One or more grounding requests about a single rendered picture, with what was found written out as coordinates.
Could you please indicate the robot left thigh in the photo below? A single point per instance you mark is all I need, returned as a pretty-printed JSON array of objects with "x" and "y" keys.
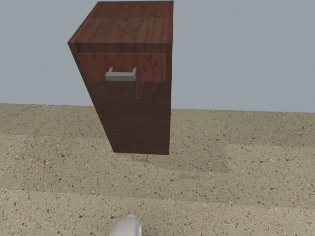
[{"x": 127, "y": 227}]

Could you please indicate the handle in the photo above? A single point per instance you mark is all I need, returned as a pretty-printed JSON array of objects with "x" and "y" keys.
[{"x": 120, "y": 76}]

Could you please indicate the drawer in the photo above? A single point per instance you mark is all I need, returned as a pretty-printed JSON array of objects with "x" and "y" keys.
[{"x": 149, "y": 66}]

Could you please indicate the cabinet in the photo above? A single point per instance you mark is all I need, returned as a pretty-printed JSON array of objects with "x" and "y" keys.
[{"x": 135, "y": 115}]

